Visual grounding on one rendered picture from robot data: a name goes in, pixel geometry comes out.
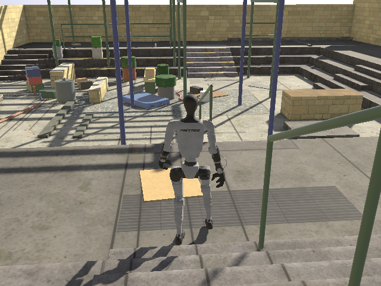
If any robot right foot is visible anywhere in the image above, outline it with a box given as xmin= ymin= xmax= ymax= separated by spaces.
xmin=205 ymin=218 xmax=213 ymax=229

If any left robot hand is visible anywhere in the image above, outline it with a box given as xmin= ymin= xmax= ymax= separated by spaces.
xmin=159 ymin=160 xmax=172 ymax=170

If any robot left forearm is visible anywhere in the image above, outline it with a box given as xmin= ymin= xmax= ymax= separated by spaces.
xmin=160 ymin=143 xmax=169 ymax=162

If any robot right forearm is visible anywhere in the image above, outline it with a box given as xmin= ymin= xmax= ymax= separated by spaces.
xmin=212 ymin=145 xmax=224 ymax=174

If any left robot upper arm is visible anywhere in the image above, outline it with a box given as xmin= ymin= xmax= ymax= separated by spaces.
xmin=163 ymin=120 xmax=178 ymax=152

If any right robot upper arm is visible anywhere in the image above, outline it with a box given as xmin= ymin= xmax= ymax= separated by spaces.
xmin=203 ymin=120 xmax=217 ymax=154

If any right robot hand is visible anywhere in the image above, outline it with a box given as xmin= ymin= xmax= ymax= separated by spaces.
xmin=212 ymin=172 xmax=226 ymax=188

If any robot left thigh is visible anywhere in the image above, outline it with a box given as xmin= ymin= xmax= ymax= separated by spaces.
xmin=170 ymin=166 xmax=185 ymax=208

